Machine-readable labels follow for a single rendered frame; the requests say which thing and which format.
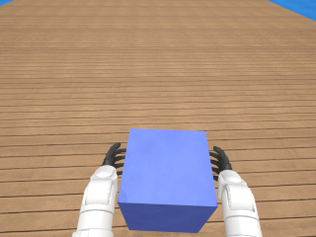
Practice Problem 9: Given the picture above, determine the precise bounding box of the right robot hand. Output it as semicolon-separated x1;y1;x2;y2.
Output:
209;146;232;182

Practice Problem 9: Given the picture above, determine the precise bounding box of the robot left forearm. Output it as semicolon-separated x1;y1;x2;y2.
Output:
72;165;118;237

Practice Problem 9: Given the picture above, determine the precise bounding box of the robot right forearm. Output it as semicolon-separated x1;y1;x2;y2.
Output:
217;170;263;237

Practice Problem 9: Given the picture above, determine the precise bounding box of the carton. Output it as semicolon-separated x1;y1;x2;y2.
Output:
118;128;218;233

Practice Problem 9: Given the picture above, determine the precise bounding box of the left robot hand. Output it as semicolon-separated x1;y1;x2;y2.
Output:
102;142;126;176

